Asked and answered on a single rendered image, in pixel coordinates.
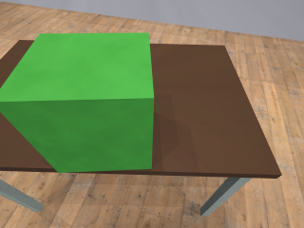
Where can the table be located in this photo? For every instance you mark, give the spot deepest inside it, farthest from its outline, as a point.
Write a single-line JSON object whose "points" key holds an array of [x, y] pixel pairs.
{"points": [[203, 125]]}

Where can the carton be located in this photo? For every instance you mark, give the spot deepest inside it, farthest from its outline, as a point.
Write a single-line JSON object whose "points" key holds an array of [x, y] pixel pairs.
{"points": [[85, 101]]}

